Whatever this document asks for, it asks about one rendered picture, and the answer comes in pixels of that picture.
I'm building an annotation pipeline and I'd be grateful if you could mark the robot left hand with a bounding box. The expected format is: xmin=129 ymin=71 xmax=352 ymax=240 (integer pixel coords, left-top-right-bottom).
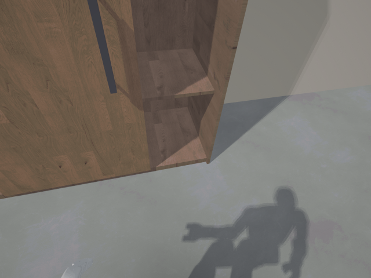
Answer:
xmin=61 ymin=258 xmax=93 ymax=278

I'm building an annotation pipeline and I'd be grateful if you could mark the wardrobe door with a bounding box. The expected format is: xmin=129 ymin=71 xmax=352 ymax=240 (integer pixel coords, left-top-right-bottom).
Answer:
xmin=0 ymin=0 xmax=151 ymax=196

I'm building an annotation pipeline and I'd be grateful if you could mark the handle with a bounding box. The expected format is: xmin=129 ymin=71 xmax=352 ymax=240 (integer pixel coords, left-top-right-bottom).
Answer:
xmin=88 ymin=0 xmax=117 ymax=94

